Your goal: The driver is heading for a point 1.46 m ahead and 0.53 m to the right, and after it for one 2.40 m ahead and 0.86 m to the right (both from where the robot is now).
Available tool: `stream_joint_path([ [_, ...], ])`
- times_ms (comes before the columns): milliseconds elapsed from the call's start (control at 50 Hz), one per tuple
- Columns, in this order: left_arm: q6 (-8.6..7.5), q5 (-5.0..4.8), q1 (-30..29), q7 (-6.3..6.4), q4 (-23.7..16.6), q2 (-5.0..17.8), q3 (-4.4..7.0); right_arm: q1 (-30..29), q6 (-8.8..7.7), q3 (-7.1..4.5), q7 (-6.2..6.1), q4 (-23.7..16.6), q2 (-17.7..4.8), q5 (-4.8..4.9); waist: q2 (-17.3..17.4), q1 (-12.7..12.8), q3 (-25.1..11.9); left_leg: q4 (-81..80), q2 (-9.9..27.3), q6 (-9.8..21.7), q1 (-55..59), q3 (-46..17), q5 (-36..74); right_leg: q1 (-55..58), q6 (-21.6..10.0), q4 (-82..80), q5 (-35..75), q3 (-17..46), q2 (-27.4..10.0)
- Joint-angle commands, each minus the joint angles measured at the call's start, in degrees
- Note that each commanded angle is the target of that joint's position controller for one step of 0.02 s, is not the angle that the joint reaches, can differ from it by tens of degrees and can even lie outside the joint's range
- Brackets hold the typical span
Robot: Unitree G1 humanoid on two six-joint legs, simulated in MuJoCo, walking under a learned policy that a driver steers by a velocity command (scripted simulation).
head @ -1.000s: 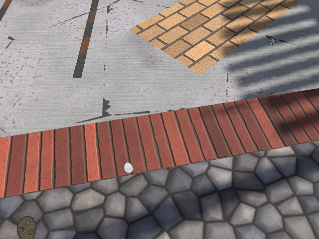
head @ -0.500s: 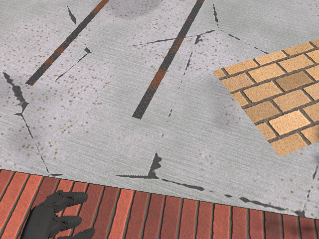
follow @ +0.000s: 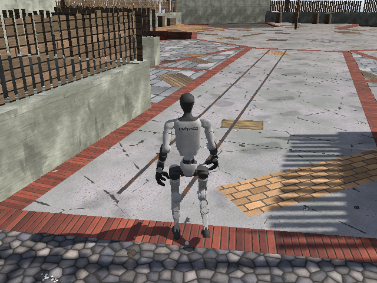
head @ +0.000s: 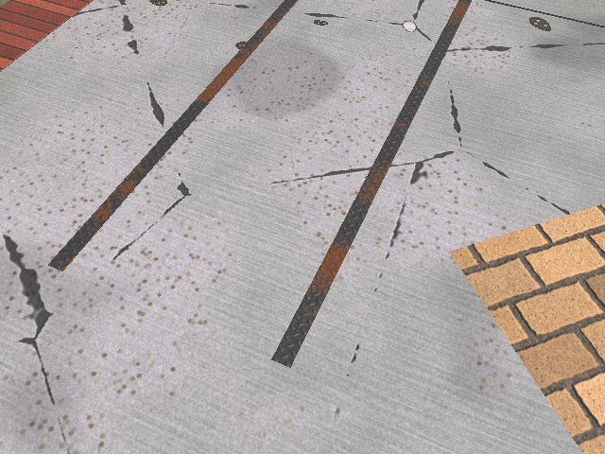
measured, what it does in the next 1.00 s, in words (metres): goes down, turning right: right foot 0.11 m lower, then left foot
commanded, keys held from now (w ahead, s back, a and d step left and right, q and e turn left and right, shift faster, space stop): e+shift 0.46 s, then shift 0.50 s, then w+shift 0.04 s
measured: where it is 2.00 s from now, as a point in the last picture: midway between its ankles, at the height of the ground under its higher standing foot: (467, 343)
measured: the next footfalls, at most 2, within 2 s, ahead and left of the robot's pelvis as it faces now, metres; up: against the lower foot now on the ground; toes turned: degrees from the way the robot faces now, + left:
right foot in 0.46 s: +0.34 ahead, -0.23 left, -0.11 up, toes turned -29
left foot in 0.92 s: +0.44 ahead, -0.01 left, -0.11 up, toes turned -37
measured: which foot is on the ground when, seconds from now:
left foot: down 0.00-0.44, up 0.46-0.90, down 0.92-1.00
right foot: up 0.00-0.44, down 0.46-0.94, up 0.96-1.00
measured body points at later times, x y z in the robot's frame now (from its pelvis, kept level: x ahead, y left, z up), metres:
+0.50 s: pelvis +0.24 -0.11 -0.11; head +0.26 -0.12 +0.34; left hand +0.47 +0.10 -0.21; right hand +0.16 -0.39 -0.22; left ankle +0.07 +0.12 -0.67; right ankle +0.30 -0.21 -0.84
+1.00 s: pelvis +0.32 -0.08 -0.12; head +0.32 -0.06 +0.33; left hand +0.59 +0.03 -0.23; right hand +0.25 -0.34 -0.23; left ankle +0.41 +0.02 -0.85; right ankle +0.30 -0.21 -0.84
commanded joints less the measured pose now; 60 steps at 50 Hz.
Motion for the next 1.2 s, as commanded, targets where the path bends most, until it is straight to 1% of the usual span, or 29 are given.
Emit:
stream_joint_path([
  [20, -0.05, 1.45, 0.1, 0.51, -4.6, 2.1, -0.56, -0.9, -1.12, -2.34, -2.92, -4.1, -4.5, -0.76, 3.7, -1.6, -8.2, -13.9, 18.4, 14.6, 12.9, -9.9, 46.2, -7.8, 1.7, -4.0, 0.4, 1.0, -7.7],
  [100, 1.62, 0.25, -6.1, -3.97, -6.7, -0.2, -1.37, -0.2, -2.28, -6.37, -4.81, -3.8, -12.5, -2.16, 2.8, -2.1, -5.6, -18.2, 13.3, 11.5, 8.7, 4.4, 41.2, -1.4, 0.8, -21.2, 17.1, -6.0, -5.9],
  [120, 1.91, 0.48, -3.3, -4.86, -6.1, 0.0, -1.06, -1.2, -2.29, -6.67, -5.18, -4.9, -12.6, -4.19, 3.4, -1.3, -6.0, -16.5, 14.3, 11.2, 7.5, 5.4, 42.4, 0.5, -0.4, -15.8, 25.7, -4.3, -5.8],
  [180, 2.35, -1.35, -7.3, -4.86, -8.5, 6.0, 1.25, -1.3, -3.17, -6.32, -5.60, -4.5, -11.0, -3.66, 3.1, -1.1, -2.1, -15.0, 18.0, 8.1, 17.9, 4.5, 36.2, -9.6, -1.4, -19.8, 30.1, 3.0, -8.9],
  [200, 2.57, -0.57, -9.8, -4.83, -8.6, 6.9, 1.80, 1.7, -3.22, -6.28, -6.16, -4.0, -11.0, -2.28, 3.1, -3.5, -1.0, -13.4, 16.9, 7.3, 25.3, 6.0, 30.6, -16.1, -1.3, -24.8, 34.3, 1.7, -9.1],
  [260, 3.13, -0.02, -17.2, -6.10, -10.2, 5.2, 1.60, 9.4, -2.73, -6.99, -6.89, -2.4, -13.1, -2.72, 1.6, -8.7, 2.0, -10.6, 16.1, 4.9, 32.3, 8.9, 24.0, -19.2, -1.1, -33.4, 33.7, -2.4, -9.6],
  [300, 3.16, -0.27, -18.2, -6.87, -8.6, 5.9, 1.92, 8.4, -2.37, -5.90, -6.80, -3.0, -11.3, -3.62, -0.1, -9.2, 5.4, -9.5, 13.7, 0.5, 28.1, 12.6, 11.3, -14.1, -1.6, -42.7, 41.9, -3.8, -10.5],
  [360, 3.91, 1.23, -18.3, -5.79, -7.5, 8.1, 3.66, 10.6, -1.69, -5.46, -6.15, -1.9, -12.4, -3.22, -0.5, -9.5, 7.6, -4.8, 14.6, -0.6, 23.6, 13.0, 2.6, -6.4, -1.6, -46.1, 39.4, -7.9, -7.7],
  [380, 3.32, 1.32, -18.7, -4.68, -6.7, 10.7, 5.03, 12.7, -1.78, -5.39, -6.13, -1.6, -11.9, -1.36, -3.1, -10.1, 7.9, -1.8, 12.2, -1.5, 25.0, 14.7, 6.0, -6.1, -1.7, -50.6, 36.4, -10.5, -5.6],
  [400, 3.12, 1.14, -14.8, -3.40, -5.2, 12.9, 6.29, 13.2, -1.81, -5.21, -6.00, -1.4, -12.3, -1.74, -4.1, -8.7, 5.3, 2.7, 10.2, -3.2, 23.5, 17.2, 7.1, 2.0, -2.3, -52.0, 36.0, -13.9, -2.2],
  [440, 2.10, 1.15, 2.7, -0.35, 0.4, 17.1, 8.79, 10.3, -0.34, -4.74, -3.04, -1.0, -13.0, -4.58, -5.4, 0.0, -3.3, 22.6, 6.7, -8.4, 11.0, 16.3, -3.7, 30.9, -7.1, -51.6, 49.2, -11.1, 0.5],
  [460, 2.21, 2.43, 9.4, 1.17, 1.6, 19.7, 9.49, 9.6, 0.71, -2.92, -1.32, -2.0, -6.2, -4.80, -10.5, 0.8, -15.1, 36.7, 1.5, -11.3, -2.5, 13.0, -32.3, 52.6, -13.7, -40.9, 68.1, -0.1, -5.3],
  [480, 4.95, -5.78, 7.6, 0.60, 1.0, 23.0, 11.10, 4.8, 3.06, -5.10, -3.30, -2.5, -7.8, 9.22, -11.6, 2.4, -6.3, 70.0, -4.3, -14.4, -24.6, 10.4, -46.9, 49.9, -18.6, -35.1, 105.9, 11.4, -11.2],
  [500, 4.74, -5.79, 6.5, -0.32, -1.6, 25.0, 10.60, 9.0, 2.65, -3.32, -3.71, -5.7, -6.7, 8.69, -11.9, 1.0, -23.0, 83.3, -4.2, -15.0, -32.2, -1.6, -43.0, 59.1, -28.1, -35.4, 103.4, 26.7, -20.2],
  [520, 5.63, -6.24, 1.1, 0.26, -4.9, 23.4, 10.32, 5.8, 1.73, -2.57, -4.27, -7.5, -6.7, 7.83, -9.2, 1.8, -28.6, 82.3, -1.5, -12.8, -34.0, -6.9, -37.1, 58.1, -30.1, -42.0, 81.0, 29.8, -21.9],
  [540, 6.82, -5.73, -4.4, 1.60, -7.0, 19.5, 8.89, 3.4, 1.76, -2.43, -4.90, -7.8, -6.9, 6.78, -3.0, -0.3, -27.0, 80.5, 0.8, -11.1, -34.1, -8.9, -29.4, 48.7, -27.5, -46.1, 60.8, 31.4, -22.5],
  [580, 8.08, -3.70, -14.7, 3.43, -10.1, 12.3, 5.09, 6.0, 5.04, -3.55, -6.22, -4.2, -10.2, 5.04, 5.4, -5.6, -14.6, 71.8, 4.2, -7.9, -24.4, -10.6, -19.9, 17.5, -23.6, -50.8, 43.4, 29.0, -25.4],
  [640, 7.01, -1.04, -15.4, 4.32, -9.6, 15.5, 4.75, 7.3, 7.89, -5.36, -7.20, -3.7, -11.6, 2.89, -1.3, -7.3, -6.2, 61.4, 0.2, -7.4, -13.6, -7.3, -8.9, -3.9, -19.9, -54.2, 38.2, 15.9, -15.2],
  [720, 8.91, -2.82, -14.3, 7.76, -8.4, 12.2, 3.35, 2.6, 7.61, -3.03, -6.42, -6.3, -3.7, 2.19, -5.3, -5.9, -9.1, 40.9, -0.3, -9.8, -15.0, -6.9, 2.3, 3.8, -16.0, -50.5, 32.8, 10.3, -9.8],
  [760, 9.59, -2.87, -15.3, 8.20, -9.1, 11.3, 3.34, 0.6, 7.80, -3.01, -5.61, -6.7, -3.2, 2.25, -6.6, -4.8, -9.2, 32.2, 0.3, -9.8, -12.4, -7.4, 3.9, 4.1, -15.3, -51.5, 22.1, 11.9, -10.1],
  [900, 9.68, -2.59, -13.8, 5.51, -7.9, 6.5, 2.81, 4.9, 6.77, -4.67, -3.13, -3.1, -2.7, 2.36, -9.5, -4.4, -3.0, 1.9, -2.5, -4.0, 8.6, -2.0, -2.5, -1.5, -11.8, -51.1, 1.9, 15.0, -8.5],
  [920, 9.51, -2.86, -11.8, 5.40, -6.8, 4.8, 2.43, 6.6, 6.46, -4.85, -2.96, -2.4, -3.2, 1.72, -6.9, -4.7, -1.7, -3.7, -0.5, -2.8, 11.5, -3.9, -1.7, -2.4, -8.8, -47.7, -0.2, 13.8, -6.0],
  [940, 9.00, -2.34, -8.5, 5.08, -6.6, 3.0, 2.28, 8.5, 6.29, -5.69, -2.85, -2.2, -7.6, 0.55, 4.0, -2.3, -3.3, -3.7, 7.7, 0.2, 17.1, -12.6, 6.8, -6.9, -4.8, -36.9, -1.5, 8.9, -0.6],
  [960, 7.96, -3.75, -12.4, 4.86, -8.5, 4.4, 3.11, 9.0, 6.15, -6.24, -2.26, -1.2, -7.6, 0.17, 12.8, -3.1, -1.1, -12.1, 13.9, 6.9, 9.7, -24.4, -5.3, -9.2, -2.0, -35.6, 0.3, 2.6, 2.1],
  [980, 7.39, -4.07, -16.6, 4.74, -7.9, 6.4, 3.89, 8.0, 5.48, -5.37, -1.98, -1.4, -4.5, -0.12, 10.3, -5.3, 0.5, -18.4, 14.8, 8.1, 4.8, -29.9, -30.4, -6.0, -1.0, -33.8, 2.3, 3.2, -0.4],
  [1020, 7.00, -4.91, -21.6, 4.50, -8.7, 9.2, 5.55, 9.1, 4.98, -8.24, -3.35, -0.8, -12.9, 1.71, 13.6, -7.6, 4.0, -23.9, 16.3, 8.8, 5.2, -34.2, -42.6, -10.6, -0.5, -21.9, 2.3, -1.3, 1.8],
  [1080, 5.19, -5.25, -23.4, 3.97, -8.2, 6.2, 5.80, 12.3, 3.39, -8.07, -4.79, 1.1, -10.4, 3.47, 10.1, -8.2, 3.6, -23.1, 15.2, 7.1, 14.1, -31.1, -32.9, -19.6, -1.3, -20.6, 8.2, 0.1, -1.4],
  [1180, 2.70, -5.07, -24.5, 2.90, -6.8, 1.5, 4.69, 11.3, 1.67, -8.29, -4.34, 1.9, -9.0, 4.70, 10.6, -7.9, -0.1, -22.3, 9.6, 5.7, 8.5, -17.6, -17.6, -2.6, -1.6, -36.1, 15.1, -4.3, 1.1],
  [1200, 4.87, -0.33, -23.0, 0.72, -6.5, 0.7, 3.63, 12.8, 1.99, -8.02, -2.33, 3.4, -8.5, 1.58, 9.1, -8.2, -0.4, -22.3, 6.9, 5.8, 9.1, -15.9, -18.5, 1.2, -1.6, -40.1, 12.0, -6.5, 3.0],
])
